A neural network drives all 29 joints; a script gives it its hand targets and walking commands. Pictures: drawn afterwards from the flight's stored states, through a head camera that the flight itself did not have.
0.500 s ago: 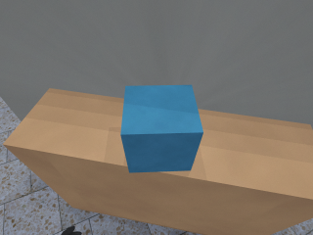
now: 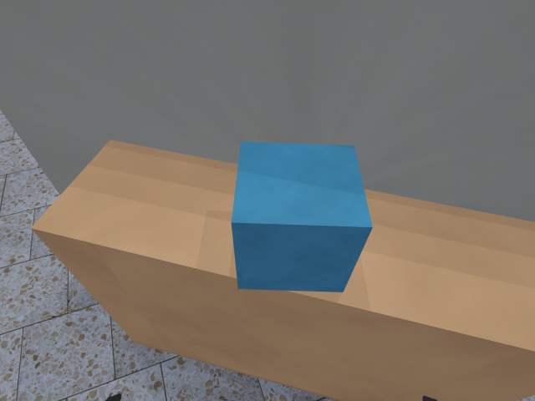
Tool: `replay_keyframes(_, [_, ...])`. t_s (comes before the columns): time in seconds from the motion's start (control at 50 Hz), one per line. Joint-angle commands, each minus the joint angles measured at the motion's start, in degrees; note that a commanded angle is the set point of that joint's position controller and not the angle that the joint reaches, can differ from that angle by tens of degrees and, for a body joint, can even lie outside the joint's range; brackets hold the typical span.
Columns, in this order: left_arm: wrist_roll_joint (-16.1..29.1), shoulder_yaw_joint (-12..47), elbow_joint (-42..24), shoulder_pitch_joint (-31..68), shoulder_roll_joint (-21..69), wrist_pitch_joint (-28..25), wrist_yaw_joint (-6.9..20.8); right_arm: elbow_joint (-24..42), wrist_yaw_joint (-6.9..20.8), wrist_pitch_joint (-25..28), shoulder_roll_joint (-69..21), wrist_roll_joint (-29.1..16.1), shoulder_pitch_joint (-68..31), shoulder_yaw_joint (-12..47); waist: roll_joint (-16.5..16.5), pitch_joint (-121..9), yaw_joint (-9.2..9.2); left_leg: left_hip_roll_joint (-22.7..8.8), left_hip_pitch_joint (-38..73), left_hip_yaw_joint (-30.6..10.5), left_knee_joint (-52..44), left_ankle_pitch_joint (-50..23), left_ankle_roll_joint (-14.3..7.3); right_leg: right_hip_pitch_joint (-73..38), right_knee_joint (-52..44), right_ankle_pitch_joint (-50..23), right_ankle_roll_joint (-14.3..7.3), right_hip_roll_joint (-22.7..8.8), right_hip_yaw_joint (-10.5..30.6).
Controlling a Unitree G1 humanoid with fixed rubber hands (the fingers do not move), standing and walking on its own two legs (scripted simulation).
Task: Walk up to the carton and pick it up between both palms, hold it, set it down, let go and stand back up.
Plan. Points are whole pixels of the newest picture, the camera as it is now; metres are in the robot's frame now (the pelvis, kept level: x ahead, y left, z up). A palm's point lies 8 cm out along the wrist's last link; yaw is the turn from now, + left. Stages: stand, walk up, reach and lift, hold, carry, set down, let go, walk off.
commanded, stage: reach and lift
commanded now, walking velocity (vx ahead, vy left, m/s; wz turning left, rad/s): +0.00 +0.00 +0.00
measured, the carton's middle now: (294, 219) +0.39 -0.04 +0.04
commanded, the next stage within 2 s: none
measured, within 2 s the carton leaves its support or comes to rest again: neither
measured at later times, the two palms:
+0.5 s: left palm (112, 378) +0.18 +0.23 -0.05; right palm out of the picture +0.14 -0.25 -0.05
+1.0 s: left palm (122, 349) +0.20 +0.21 +0.00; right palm (443, 378) +0.16 -0.23 -0.01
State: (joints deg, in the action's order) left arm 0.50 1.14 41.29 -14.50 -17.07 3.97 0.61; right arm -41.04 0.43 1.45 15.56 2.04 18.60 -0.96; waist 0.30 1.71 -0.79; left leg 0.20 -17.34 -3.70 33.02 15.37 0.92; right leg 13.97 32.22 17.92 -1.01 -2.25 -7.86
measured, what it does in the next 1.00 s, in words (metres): stands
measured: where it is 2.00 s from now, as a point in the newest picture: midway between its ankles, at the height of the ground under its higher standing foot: outside the picture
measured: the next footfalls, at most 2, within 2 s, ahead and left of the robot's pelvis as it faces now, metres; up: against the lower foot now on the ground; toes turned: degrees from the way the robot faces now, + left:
none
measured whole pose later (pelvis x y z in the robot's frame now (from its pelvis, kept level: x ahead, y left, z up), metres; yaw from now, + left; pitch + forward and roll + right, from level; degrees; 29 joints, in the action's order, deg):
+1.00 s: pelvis +0.03 +0.00 +0.02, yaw -7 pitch -3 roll +0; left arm 4.7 1.1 5.9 -22.8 -11.7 4.0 -4.1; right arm -17.5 1.7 8.7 10.6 -7.5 22.7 -0.1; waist 1.6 1.8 -3.4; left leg -2.3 -2.5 3.7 16.0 10.5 1.3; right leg 1.7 14.7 10.3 -0.7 0.5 -0.9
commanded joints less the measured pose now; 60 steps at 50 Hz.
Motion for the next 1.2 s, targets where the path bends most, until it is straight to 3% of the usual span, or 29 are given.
replay_keyframes(0.0, [0.3, -3.4, -17.9, 17.5, -5.9, 13.2, -2.7, -3.5, 2.9, 7.6, 4.9, 3.9, -23.7, -8.2, 0.8, -1.3, 0.70, -3.1, -7.8, 6.2, 0.1, 8.9, 0.0, 4.2, 3.0, 6.9, -1.4, 0.6, 3.0])
replay_keyframes(0.04, [-0.6, -4.0, -21.9, 13.8, -5.6, 15.2, -2.6, -3.6, 3.4, 8.1, 6.3, 2.6, -18.0, -7.3, -0.1, -6.1, 1.03, -3.3, -2.7, 6.6, -0.5, 3.8, -0.3, 2.2, 1.4, 0.5, -1.6, 0.9, 2.6])
replay_keyframes(0.08, [-0.5, -4.8, -26.1, 7.4, -4.5, 14.9, -3.0, -4.4, 3.7, 9.9, 7.9, 0.9, -13.1, -7.0, -1.1, -9.3, 1.66, -2.6, 5.9, 6.1, -2.8, -8.6, -0.2, -2.1, -2.2, -10.4, -1.1, 2.6, 2.2])
replay_keyframes(0.12, [-1.1, -6.6, -26.8, 1.6, -4.2, 13.7, -2.9, -4.7, 3.9, 11.0, 8.8, -1.1, -10.3, -5.4, 0.7, -10.0, 1.86, -0.2, 13.5, 5.3, -4.7, -18.8, 0.2, -5.7, -6.5, -19.3, 0.1, 3.3, 2.8])
replay_keyframes(0.14, [-1.4, -7.1, -25.7, 0.1, -3.9, 13.3, -2.9, -4.9, 3.8, 11.1, 8.6, -2.0, -9.7, -4.3, 0.9, -9.4, 1.97, 0.7, 15.3, 5.2, -5.5, -20.3, 0.5, -6.4, -7.9, -21.3, 0.5, 3.4, 3.2])
replay_keyframes(0.16, [-1.8, -7.5, -24.4, -0.2, -4.1, 13.0, -2.7, -4.6, 3.5, 10.9, 8.1, -2.3, -10.2, -3.3, 1.1, -7.9, 1.94, 1.7, 15.1, 5.7, -6.4, -19.0, 0.6, -6.9, -9.4, -21.4, 0.8, 3.0, 4.1])
replay_keyframes(0.18, [-2.1, -7.3, -23.9, 0.3, -2.9, 13.5, -2.8, -3.7, 3.5, 9.9, 6.9, -2.5, -10.7, -3.0, 0.8, -5.4, 1.51, 2.2, 12.1, 6.7, -9.4, -12.0, 0.6, -8.5, -11.2, -13.2, 0.7, 3.2, 4.4])
replay_keyframes(0.2, [-1.9, -6.8, -21.9, 1.1, -4.4, 13.8, -2.4, -1.4, 3.0, 9.3, 5.0, -1.1, -11.5, -2.8, 0.3, -0.5, 0.77, 1.8, 9.2, 7.4, -11.1, -9.6, 0.4, -8.7, -12.3, -10.2, 0.2, 3.0, 4.6])
replay_keyframes(0.26, [-1.2, -6.9, -22.2, 4.3, -4.5, 13.6, -2.0, 4.8, 2.1, 7.4, 2.6, -0.8, -13.5, -2.1, 0.4, 2.9, -1.37, 1.9, 9.5, 8.4, -13.7, -8.0, -0.1, -8.4, -15.1, -6.7, 0.6, 2.7, 5.4])
replay_keyframes(0.3, [-1.0, -6.9, -24.1, 7.1, -3.5, 13.0, -2.8, 9.0, 2.4, 5.8, 2.6, -2.5, -14.1, -2.5, -1.9, 3.9, -2.54, 1.4, 9.5, 8.7, -15.7, -5.4, 0.3, -7.8, -16.0, -2.2, 0.2, 3.2, 6.1])
replay_keyframes(0.42, [1.6, -6.0, -30.2, 7.1, -1.3, 9.1, -4.0, 17.3, 3.4, 4.6, 2.4, -2.3, -10.7, -3.7, -0.8, -2.2, -2.17, 0.8, 12.5, 9.1, -16.8, -8.4, 0.8, -7.6, -16.7, -5.3, 0.3, 3.4, 6.4])
replay_keyframes(0.46, [2.2, -5.2, -30.7, 4.9, -1.0, 7.3, -4.2, 17.3, 3.4, 5.6, 2.7, -2.2, -8.7, -4.8, -1.3, -3.1, -1.33, 0.6, 13.8, 8.9, -16.5, -11.2, 1.2, -7.3, -16.8, -7.6, 0.3, 3.6, 6.3])
replay_keyframes(0.62, [2.8, -4.7, -33.3, -1.9, -0.5, 1.5, -3.8, 20.0, 2.1, 9.1, 2.6, -4.9, -3.9, -3.1, 2.4, -4.7, -1.88, 1.2, 18.0, 7.9, -15.5, -22.3, 1.7, -9.6, -18.1, -18.0, 0.8, 4.1, 7.1])
replay_keyframes(0.72, [3.4, -3.6, -36.7, -3.5, 0.1, -0.6, -3.6, 23.5, 1.4, 10.3, 2.1, -6.6, -2.1, -2.6, 1.5, -4.0, -1.72, 1.2, 19.0, 7.4, -15.5, -24.4, 2.2, -9.1, -19.3, -18.4, 0.4, 4.1, 7.4])
replay_keyframes(0.8, [3.2, -3.2, -40.8, -3.9, 0.2, -1.7, -4.4, 27.1, 1.4, 10.7, 1.0, -8.5, -1.3, -1.9, -1.1, -4.2, -2.71, 1.0, 19.6, 7.5, -15.4, -25.7, 2.6, -8.8, -19.5, -17.8, -0.4, 3.9, 7.9])
replay_keyframes(0.88, [3.7, -2.7, -43.1, -5.9, 0.8, -2.5, -4.8, 31.2, 1.2, 10.6, 1.1, -9.4, 0.6, -1.8, -0.8, -4.8, -2.77, 0.8, 20.4, 7.4, -15.3, -27.5, 2.9, -8.9, -19.9, -18.1, -0.8, 4.4, 7.9])
replay_keyframes(1.04, [5.4, -1.3, -48.4, -7.3, 2.1, -2.0, -5.5, 40.2, 0.3, 7.9, -0.4, -11.2, 2.8, -1.1, -0.3, -2.0, -3.25, 0.6, 19.1, 7.4, -16.6, -23.5, 2.6, -7.8, -20.6, -13.8, -1.1, 4.3, 8.5])
replay_keyframes(1.18, [7.1, -0.2, -53.5, -4.2, 1.9, -1.4, -6.6, 46.7, -0.5, 4.7, -1.8, -11.8, 1.7, -1.7, -1.0, -1.7, -2.90, 0.1, 16.6, 7.5, -18.0, -15.9, 2.0, -5.6, -20.6, -8.1, -1.3, 3.6, 9.0])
